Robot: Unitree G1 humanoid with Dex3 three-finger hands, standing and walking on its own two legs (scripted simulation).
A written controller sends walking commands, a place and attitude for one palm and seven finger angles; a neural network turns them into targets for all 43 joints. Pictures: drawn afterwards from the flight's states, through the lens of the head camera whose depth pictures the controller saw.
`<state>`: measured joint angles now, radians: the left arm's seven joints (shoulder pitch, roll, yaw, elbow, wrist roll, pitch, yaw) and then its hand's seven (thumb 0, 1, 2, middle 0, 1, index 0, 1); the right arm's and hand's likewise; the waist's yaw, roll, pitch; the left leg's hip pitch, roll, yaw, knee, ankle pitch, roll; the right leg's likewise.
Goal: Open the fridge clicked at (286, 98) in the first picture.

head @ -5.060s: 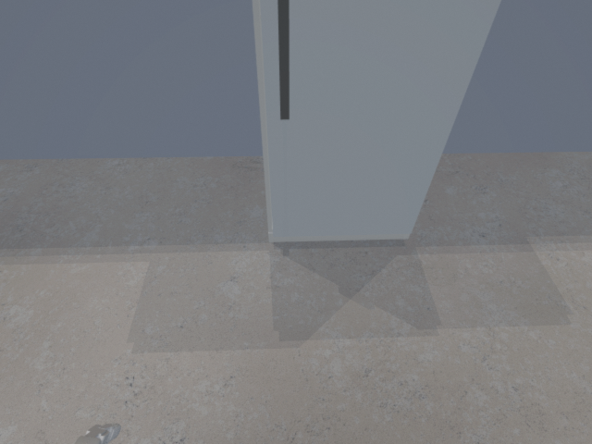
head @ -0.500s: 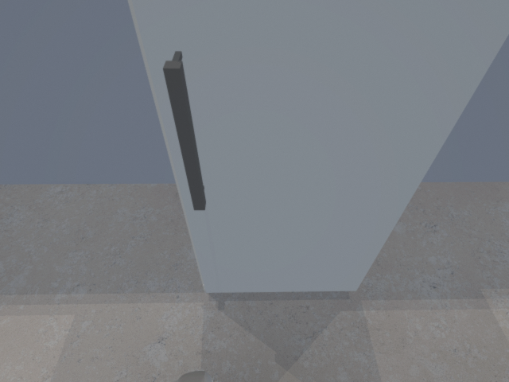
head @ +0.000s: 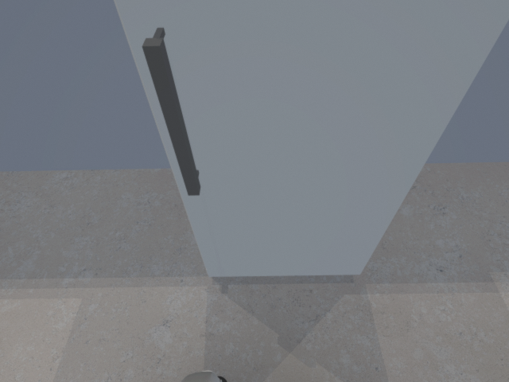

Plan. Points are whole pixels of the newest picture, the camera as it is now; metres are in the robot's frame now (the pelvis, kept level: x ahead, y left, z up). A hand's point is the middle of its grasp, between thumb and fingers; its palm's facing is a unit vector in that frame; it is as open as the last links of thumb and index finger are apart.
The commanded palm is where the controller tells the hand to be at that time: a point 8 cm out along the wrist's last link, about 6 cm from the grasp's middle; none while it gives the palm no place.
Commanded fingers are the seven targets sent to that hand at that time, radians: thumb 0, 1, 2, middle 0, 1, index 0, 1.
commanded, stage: come to a stop and stand still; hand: left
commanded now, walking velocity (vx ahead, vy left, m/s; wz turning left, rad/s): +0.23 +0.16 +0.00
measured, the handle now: (180, 126) +0.52 +0.19 +0.10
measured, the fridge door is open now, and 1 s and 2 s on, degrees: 0 0 0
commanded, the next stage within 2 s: look again from close up in 1.14 s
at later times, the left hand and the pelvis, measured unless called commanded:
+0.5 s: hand out of the picture -0.08 +0.18 -0.16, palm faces +0.17 -0.97 -0.19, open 7.4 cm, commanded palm none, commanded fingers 0.00 0.90 0.90 -0.20 -0.30 -0.20 -0.30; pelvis -0.04 +0.01 +0.01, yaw +4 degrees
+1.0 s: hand out of the picture +0.03 +0.18 -0.16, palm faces +0.11 -0.97 -0.21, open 7.2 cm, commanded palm none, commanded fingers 0.00 0.90 0.90 -0.20 -0.30 -0.20 -0.30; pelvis +0.01 +0.00 +0.01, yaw +4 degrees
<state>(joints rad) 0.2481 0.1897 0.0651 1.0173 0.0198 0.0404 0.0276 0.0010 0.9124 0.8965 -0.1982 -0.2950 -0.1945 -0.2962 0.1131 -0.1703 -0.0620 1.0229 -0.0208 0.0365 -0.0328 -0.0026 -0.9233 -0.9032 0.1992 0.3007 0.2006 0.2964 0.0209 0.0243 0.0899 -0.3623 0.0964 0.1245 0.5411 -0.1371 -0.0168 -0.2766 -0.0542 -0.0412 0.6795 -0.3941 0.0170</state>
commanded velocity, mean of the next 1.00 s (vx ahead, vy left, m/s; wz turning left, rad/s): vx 0.06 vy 0.01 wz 0.00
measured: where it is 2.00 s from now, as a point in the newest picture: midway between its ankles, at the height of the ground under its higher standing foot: outside the picture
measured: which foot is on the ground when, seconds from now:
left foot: down 0.00-0.02, up 0.04-0.46, down 0.48-1.00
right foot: up 0.00-0.00, down 0.02-0.50, up 0.52-0.76, down 0.78-1.00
